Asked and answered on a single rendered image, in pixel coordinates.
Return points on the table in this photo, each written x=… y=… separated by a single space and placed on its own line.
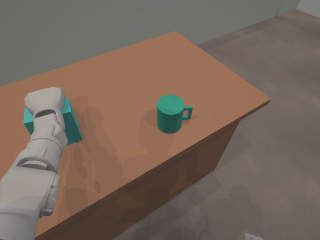
x=125 y=167

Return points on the left robot forearm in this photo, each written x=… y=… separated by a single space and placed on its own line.
x=46 y=145

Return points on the sponge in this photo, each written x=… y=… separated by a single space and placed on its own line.
x=72 y=129

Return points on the left robot hand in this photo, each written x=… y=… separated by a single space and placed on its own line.
x=47 y=97

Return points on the left robot upper arm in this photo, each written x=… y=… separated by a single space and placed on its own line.
x=27 y=195

